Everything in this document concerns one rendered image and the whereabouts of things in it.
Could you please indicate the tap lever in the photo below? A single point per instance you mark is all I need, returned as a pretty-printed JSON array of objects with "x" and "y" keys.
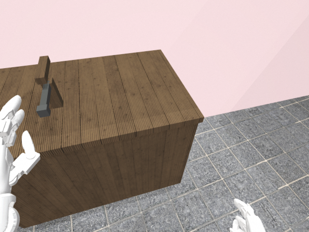
[{"x": 43, "y": 109}]

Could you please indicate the robot right hand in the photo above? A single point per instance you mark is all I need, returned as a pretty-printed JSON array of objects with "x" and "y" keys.
[{"x": 252, "y": 223}]

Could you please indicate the robot left hand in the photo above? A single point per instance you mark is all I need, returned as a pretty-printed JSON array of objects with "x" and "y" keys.
[{"x": 10, "y": 120}]

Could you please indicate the left robot forearm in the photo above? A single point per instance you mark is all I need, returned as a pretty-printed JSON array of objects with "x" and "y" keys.
[{"x": 9, "y": 216}]

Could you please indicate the counter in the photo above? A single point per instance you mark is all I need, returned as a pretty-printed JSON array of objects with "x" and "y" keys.
[{"x": 120, "y": 126}]

